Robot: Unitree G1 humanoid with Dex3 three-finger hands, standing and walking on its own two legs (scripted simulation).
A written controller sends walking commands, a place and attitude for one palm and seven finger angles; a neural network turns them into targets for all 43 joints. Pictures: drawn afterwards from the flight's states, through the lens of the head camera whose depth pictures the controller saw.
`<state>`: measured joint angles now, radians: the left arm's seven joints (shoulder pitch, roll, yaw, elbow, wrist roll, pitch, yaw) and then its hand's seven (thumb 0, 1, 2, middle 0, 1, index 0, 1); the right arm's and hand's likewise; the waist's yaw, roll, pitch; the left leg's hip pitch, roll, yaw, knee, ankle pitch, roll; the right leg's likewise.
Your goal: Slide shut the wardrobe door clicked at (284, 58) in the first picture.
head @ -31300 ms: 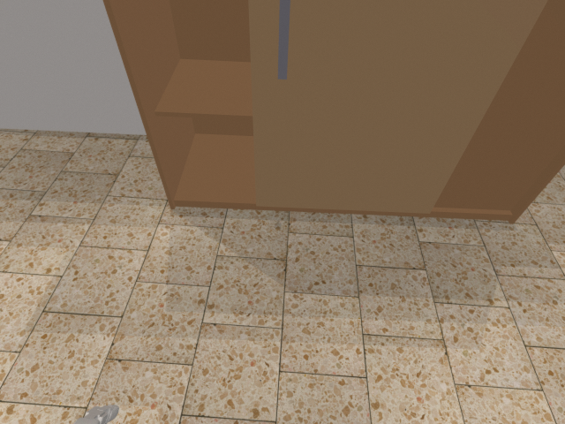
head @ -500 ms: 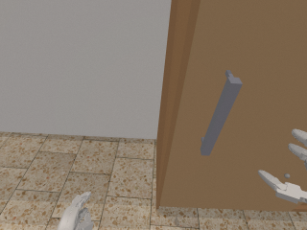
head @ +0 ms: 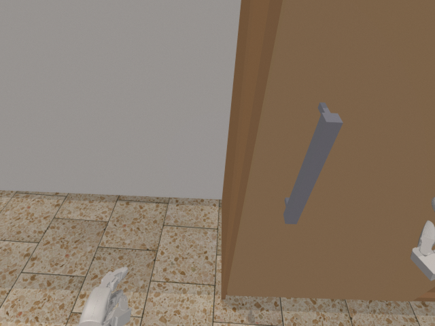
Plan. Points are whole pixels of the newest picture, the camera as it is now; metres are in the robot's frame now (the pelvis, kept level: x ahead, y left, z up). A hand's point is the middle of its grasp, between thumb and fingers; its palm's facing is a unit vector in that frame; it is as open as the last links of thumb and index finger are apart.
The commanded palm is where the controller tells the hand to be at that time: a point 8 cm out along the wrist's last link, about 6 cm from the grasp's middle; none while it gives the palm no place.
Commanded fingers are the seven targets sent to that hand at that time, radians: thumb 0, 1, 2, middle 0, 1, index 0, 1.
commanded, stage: draw the hand back to the body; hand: right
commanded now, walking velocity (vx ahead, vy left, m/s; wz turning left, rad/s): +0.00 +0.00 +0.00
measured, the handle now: (304, 170) +0.40 -0.19 +0.09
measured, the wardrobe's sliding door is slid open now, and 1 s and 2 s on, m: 0.00 0.00 0.00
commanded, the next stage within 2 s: step back with the hand held close in 0.14 s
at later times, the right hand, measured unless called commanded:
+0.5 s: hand (402, 245) +0.19 -0.26 +0.15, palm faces +0.37 +0.81 -0.45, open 7.4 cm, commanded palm +0.13 -0.30 +0.17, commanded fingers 0.00 -0.90 -0.90 0.20 0.30 0.20 0.30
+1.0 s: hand out of the picture +0.13 -0.28 +0.15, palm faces +0.42 +0.80 -0.42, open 7.4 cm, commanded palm +0.07 -0.32 +0.17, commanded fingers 0.00 -0.90 -0.90 0.20 0.30 0.20 0.30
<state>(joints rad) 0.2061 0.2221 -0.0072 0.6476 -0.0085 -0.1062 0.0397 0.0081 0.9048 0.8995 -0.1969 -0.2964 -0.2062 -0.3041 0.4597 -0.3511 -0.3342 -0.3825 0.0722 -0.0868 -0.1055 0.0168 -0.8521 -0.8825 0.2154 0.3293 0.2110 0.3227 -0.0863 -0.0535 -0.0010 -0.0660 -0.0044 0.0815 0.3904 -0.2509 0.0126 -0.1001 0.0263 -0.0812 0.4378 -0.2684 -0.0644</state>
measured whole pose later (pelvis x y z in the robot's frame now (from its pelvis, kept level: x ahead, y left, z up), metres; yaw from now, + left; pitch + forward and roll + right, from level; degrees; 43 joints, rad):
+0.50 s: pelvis -0.02 +0.00 +0.00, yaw +2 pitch +0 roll +1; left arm 0.19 0.23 0.00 0.58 -0.01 -0.04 0.06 0.01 0.90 0.90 -0.20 -0.30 -0.21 -0.30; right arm 0.49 -0.38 -0.37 -0.41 0.05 -0.17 -0.11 0.02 -0.89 -0.90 0.21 0.31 0.21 0.30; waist -0.03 -0.04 0.01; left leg -0.20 -0.01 0.04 0.43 -0.22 0.01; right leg -0.22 0.01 -0.12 0.47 -0.25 -0.07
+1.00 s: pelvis -0.08 -0.02 -0.02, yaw +0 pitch +0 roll +2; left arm 0.22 0.20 -0.01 0.58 -0.01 -0.08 0.05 0.01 0.90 0.90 -0.20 -0.30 -0.21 -0.30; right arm 0.50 -0.38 -0.41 -0.52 0.02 -0.24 -0.13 0.02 -0.89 -0.90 0.22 0.31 0.21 0.30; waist -0.03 0.00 0.03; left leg -0.34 0.00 0.04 0.56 -0.22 -0.01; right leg -0.40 0.03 -0.09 0.64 -0.29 -0.08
